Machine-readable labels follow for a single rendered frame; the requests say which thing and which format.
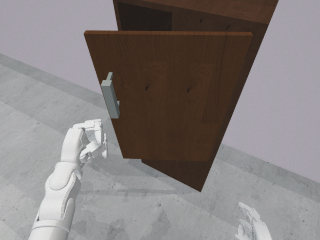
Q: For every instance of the handle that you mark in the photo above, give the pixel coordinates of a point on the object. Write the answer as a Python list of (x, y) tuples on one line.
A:
[(110, 97)]

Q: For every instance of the right robot hand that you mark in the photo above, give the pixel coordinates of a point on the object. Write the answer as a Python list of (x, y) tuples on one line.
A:
[(257, 231)]

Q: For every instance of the left robot hand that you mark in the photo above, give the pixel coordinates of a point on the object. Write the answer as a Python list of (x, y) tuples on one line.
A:
[(78, 148)]

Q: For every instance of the left robot forearm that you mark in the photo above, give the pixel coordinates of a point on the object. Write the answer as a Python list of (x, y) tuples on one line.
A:
[(55, 215)]

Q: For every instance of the cupboard door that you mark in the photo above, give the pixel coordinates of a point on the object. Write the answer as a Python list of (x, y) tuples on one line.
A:
[(174, 87)]

